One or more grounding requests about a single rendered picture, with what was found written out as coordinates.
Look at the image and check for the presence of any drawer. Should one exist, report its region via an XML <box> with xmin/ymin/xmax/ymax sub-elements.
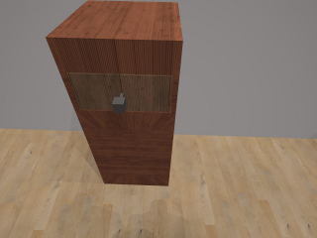
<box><xmin>67</xmin><ymin>72</ymin><xmax>172</xmax><ymax>112</ymax></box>

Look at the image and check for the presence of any handle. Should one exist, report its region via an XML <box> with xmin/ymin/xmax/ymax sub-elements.
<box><xmin>112</xmin><ymin>93</ymin><xmax>127</xmax><ymax>113</ymax></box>

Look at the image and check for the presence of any cabinet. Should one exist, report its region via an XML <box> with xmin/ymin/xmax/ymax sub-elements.
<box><xmin>46</xmin><ymin>0</ymin><xmax>183</xmax><ymax>186</ymax></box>

